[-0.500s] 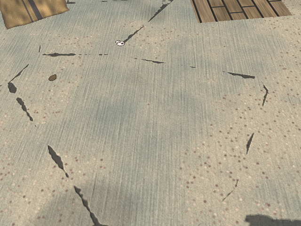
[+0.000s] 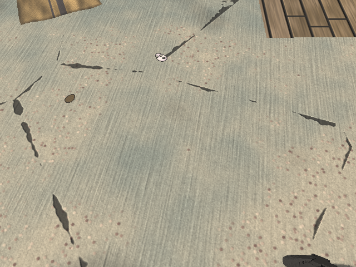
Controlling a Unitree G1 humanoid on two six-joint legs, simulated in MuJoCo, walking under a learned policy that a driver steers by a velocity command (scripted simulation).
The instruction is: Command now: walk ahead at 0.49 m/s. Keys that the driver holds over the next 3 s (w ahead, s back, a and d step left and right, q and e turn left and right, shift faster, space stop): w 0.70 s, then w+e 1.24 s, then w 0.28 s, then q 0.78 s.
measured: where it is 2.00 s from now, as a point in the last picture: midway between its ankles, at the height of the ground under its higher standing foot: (243, 128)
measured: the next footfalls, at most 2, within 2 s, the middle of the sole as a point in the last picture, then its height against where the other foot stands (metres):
left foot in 0.04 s outside the picture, level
right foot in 0.58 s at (233, 252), level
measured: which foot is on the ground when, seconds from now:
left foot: up 0.00-0.02, down 0.04-0.60, up 0.62-1.00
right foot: down 0.00-0.04, up 0.06-0.56, down 0.58-1.00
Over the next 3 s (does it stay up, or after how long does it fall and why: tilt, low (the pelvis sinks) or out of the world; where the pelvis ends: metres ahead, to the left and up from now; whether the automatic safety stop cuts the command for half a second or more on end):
stays up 1.21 -0.39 0.02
